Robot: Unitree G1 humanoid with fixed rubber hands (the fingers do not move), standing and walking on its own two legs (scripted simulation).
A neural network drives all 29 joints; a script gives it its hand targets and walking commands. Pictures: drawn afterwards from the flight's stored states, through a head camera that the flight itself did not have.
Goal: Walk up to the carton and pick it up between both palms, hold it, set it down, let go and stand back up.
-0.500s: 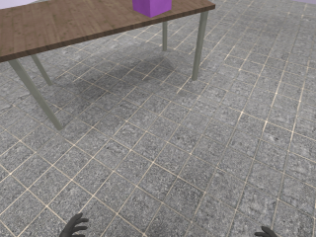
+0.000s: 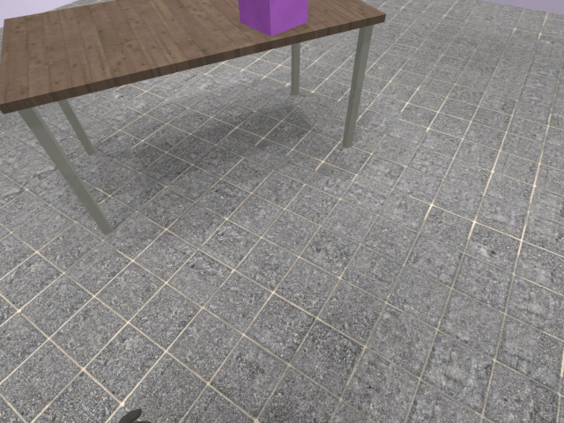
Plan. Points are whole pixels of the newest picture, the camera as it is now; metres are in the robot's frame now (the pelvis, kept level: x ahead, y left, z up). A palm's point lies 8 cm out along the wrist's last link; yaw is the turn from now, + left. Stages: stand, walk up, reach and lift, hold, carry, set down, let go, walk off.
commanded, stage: stand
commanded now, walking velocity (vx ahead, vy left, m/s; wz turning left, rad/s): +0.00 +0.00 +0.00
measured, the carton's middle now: (273, 2) +1.51 +0.10 +0.00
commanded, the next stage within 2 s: walk up in 1.14 s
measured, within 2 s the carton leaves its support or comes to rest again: neither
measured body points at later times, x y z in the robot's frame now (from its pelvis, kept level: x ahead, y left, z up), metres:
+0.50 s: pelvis +0.00 +0.00 +0.00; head +0.00 +0.00 +0.45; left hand +0.08 +0.28 -0.13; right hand +0.07 -0.28 -0.13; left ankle +0.01 +0.14 -0.74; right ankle +0.01 -0.11 -0.74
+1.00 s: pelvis +0.01 +0.00 +0.00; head +0.01 +0.00 +0.45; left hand +0.08 +0.28 -0.13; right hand +0.07 -0.29 -0.13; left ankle +0.01 +0.14 -0.74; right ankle +0.01 -0.11 -0.74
